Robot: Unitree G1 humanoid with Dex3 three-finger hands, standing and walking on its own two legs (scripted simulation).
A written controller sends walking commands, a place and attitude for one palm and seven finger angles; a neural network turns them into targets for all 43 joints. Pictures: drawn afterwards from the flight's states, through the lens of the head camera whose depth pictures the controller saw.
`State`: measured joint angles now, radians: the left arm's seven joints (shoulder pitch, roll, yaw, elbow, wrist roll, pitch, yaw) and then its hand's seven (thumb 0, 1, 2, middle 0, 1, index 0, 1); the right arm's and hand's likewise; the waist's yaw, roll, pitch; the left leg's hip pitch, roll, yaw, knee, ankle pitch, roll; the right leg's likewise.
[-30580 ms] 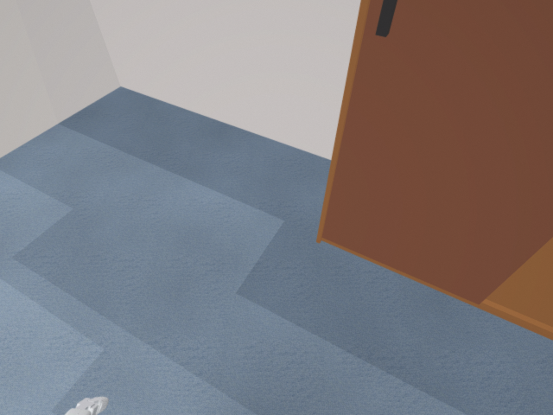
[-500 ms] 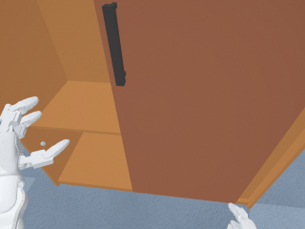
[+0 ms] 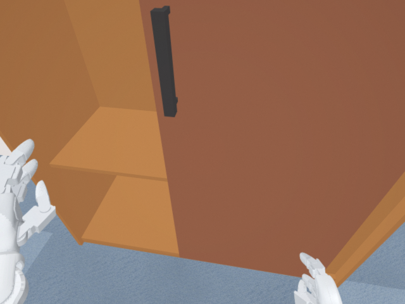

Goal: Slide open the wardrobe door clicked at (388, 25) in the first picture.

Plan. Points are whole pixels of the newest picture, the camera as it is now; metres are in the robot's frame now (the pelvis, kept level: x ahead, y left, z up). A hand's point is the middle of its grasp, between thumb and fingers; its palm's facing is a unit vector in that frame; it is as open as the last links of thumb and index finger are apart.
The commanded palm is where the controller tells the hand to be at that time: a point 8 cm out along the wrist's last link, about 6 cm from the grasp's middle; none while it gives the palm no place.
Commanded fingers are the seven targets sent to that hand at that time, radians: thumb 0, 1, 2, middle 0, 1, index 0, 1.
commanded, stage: draw the hand back to the body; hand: left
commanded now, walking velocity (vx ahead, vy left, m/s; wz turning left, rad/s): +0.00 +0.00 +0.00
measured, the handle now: (168, 65) +0.49 +0.15 +0.27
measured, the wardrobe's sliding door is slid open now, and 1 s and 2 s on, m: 0.54 0.54 0.54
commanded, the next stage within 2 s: step back with the hand held close in 0.12 s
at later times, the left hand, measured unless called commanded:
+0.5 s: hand (61, 207) +0.19 +0.26 +0.16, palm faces +0.39 -0.81 -0.44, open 7.4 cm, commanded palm +0.14 +0.30 +0.17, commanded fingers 0.00 0.90 0.90 -0.20 -0.30 -0.20 -0.30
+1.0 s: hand out of the picture +0.09 +0.30 +0.16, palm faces +0.52 -0.74 -0.42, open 7.4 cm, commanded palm +0.03 +0.33 +0.17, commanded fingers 0.00 0.90 0.90 -0.20 -0.30 -0.20 -0.30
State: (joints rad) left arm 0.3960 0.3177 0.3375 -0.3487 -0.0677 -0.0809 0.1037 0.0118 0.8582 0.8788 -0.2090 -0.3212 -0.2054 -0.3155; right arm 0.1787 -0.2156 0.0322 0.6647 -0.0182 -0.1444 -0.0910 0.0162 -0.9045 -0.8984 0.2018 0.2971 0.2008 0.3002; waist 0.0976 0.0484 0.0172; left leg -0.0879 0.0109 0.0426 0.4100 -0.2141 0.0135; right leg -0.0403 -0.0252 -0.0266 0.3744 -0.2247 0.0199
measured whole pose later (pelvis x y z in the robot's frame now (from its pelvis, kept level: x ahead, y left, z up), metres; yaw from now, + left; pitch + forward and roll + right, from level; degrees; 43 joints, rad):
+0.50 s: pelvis -0.01 +0.01 +0.00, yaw -2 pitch -1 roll -1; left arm 0.49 0.37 0.38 -0.41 -0.05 -0.17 0.11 0.01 0.89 0.89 -0.21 -0.30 -0.21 -0.30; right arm 0.18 -0.24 0.00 0.59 0.00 -0.05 -0.09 0.02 -0.91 -0.90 0.20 0.30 0.20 0.30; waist 0.03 0.04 -0.01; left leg -0.24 0.02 0.08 0.47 -0.21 0.02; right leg -0.20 -0.01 0.01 0.42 -0.20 0.03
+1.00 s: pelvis -0.09 +0.02 -0.02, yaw +2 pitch -2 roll -2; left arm 0.49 0.37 0.44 -0.47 -0.01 -0.28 0.14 0.01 0.89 0.89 -0.21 -0.30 -0.21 -0.30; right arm 0.25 -0.21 0.01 0.60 -0.01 -0.13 -0.08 0.02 -0.90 -0.90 0.20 0.30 0.20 0.30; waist 0.03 0.01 0.02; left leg -0.45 0.00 0.03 0.65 -0.26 0.05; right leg -0.37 0.01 0.05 0.56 -0.18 0.04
